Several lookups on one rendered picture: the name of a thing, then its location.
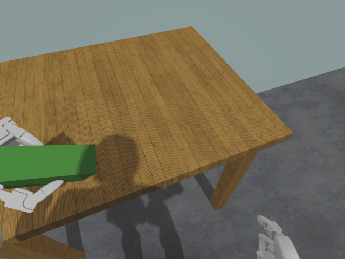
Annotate right robot hand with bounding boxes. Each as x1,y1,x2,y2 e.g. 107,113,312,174
257,215,300,259

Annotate left robot hand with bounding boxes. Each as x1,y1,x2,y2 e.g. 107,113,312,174
0,117,64,213

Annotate table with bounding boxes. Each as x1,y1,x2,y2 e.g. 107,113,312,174
0,26,293,259

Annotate sponge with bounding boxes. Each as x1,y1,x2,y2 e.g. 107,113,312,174
0,144,97,189

